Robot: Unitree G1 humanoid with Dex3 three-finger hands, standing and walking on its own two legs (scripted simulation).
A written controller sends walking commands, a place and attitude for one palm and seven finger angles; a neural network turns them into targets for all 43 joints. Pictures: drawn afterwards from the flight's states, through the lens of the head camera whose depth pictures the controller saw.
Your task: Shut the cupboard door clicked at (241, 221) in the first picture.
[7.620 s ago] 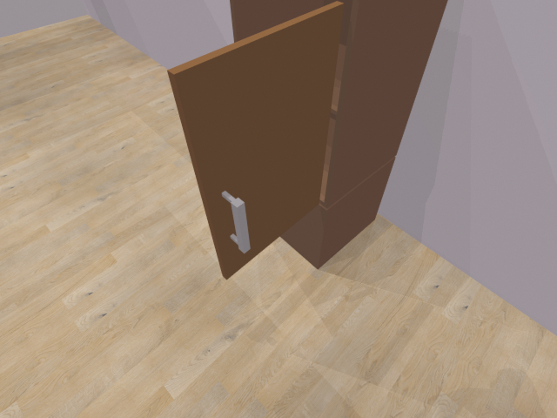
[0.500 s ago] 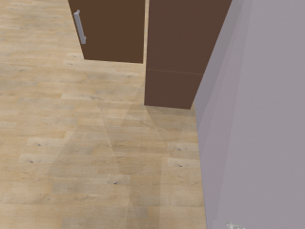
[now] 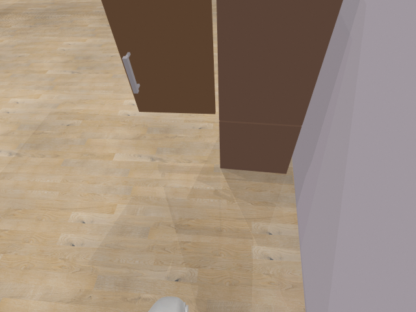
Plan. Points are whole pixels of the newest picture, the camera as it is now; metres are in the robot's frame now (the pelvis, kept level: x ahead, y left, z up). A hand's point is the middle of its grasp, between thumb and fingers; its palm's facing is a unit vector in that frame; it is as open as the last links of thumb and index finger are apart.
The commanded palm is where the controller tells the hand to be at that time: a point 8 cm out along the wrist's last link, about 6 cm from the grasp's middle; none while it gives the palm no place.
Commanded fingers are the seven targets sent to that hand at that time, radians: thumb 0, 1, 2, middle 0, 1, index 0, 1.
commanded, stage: take the last steps up to it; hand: left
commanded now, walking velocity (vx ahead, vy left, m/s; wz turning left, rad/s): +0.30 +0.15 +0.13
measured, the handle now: (132, 73) +1.02 +0.39 -0.12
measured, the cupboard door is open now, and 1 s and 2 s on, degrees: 92 92 92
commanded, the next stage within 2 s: come to a stop and stand still in 1.22 s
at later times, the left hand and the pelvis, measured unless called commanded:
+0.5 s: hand (97, 301) +0.17 +0.29 -0.19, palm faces +0.11 -0.98 -0.19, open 7.4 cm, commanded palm none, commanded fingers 0.00 0.90 0.90 -0.20 -0.30 -0.20 -0.30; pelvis +0.19 +0.11 -0.01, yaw +2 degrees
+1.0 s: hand (132, 189) +0.46 +0.27 -0.16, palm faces +0.06 -0.98 -0.21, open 7.2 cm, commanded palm none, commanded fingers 0.00 0.90 0.90 -0.20 -0.30 -0.20 -0.30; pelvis +0.38 +0.09 +0.00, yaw +0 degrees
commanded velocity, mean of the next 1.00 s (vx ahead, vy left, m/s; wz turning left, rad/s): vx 0.30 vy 0.10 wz -0.02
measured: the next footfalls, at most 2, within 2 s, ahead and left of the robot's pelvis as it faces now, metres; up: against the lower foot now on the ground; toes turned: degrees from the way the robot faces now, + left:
left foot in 0.32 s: +0.24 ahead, +0.19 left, +0.00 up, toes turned +11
right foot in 0.84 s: +0.42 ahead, +0.00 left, +0.00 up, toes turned -7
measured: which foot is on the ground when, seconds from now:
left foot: up 0.00-0.30, down 0.32-0.84, up 0.86-1.00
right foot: down 0.00-0.32, up 0.34-0.82, down 0.84-1.00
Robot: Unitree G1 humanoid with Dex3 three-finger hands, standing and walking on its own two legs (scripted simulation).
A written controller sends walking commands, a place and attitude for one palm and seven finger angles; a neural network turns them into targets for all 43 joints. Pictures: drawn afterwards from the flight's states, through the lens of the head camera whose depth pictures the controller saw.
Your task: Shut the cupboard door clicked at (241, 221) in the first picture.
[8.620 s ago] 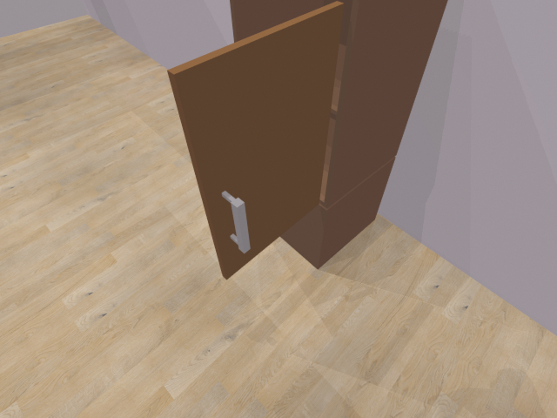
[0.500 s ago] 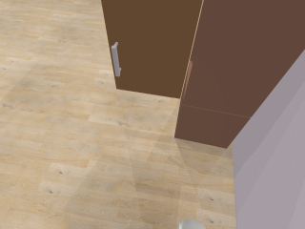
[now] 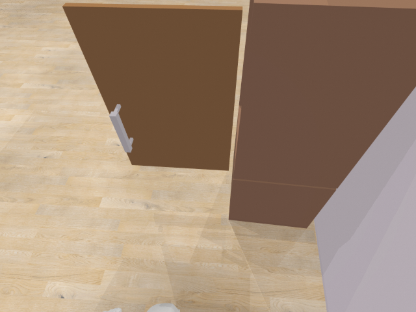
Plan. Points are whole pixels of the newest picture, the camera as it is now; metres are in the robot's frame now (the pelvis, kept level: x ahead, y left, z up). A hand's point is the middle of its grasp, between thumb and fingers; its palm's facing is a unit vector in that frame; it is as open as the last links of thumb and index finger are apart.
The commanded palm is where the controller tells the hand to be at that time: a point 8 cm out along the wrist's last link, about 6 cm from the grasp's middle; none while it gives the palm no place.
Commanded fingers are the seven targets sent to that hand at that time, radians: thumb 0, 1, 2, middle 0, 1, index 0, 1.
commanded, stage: take the last steps up to it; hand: left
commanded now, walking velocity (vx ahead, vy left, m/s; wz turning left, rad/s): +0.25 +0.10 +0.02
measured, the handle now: (123, 129) +0.64 +0.30 -0.11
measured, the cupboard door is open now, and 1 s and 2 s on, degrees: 92 92 92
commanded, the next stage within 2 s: come to a stop and stand still in 0.22 s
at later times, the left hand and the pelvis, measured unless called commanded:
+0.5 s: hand (110, 301) +0.17 +0.24 -0.18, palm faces +0.05 -0.98 -0.17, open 7.4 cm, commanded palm none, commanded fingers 0.00 0.90 0.90 -0.20 -0.30 -0.20 -0.30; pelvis +0.15 +0.07 +0.00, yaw -2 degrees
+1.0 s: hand (125, 273) +0.22 +0.21 -0.17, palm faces +0.02 -0.97 -0.23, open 7.3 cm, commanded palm none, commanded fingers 0.00 0.90 0.90 -0.20 -0.30 -0.20 -0.30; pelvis +0.15 +0.03 +0.00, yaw -1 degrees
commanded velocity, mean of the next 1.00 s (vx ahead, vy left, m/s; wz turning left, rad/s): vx -0.04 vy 0.03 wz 0.00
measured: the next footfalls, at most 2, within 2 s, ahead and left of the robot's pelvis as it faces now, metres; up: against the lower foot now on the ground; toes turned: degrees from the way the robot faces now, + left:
left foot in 0.28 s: +0.22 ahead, +0.16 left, +0.00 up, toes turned +7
right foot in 0.68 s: +0.18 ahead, -0.02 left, +0.00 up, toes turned -6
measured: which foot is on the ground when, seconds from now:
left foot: up 0.00-0.26, down 0.28-0.70, up 0.72-1.00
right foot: down 0.00-0.28, up 0.30-0.66, down 0.68-1.00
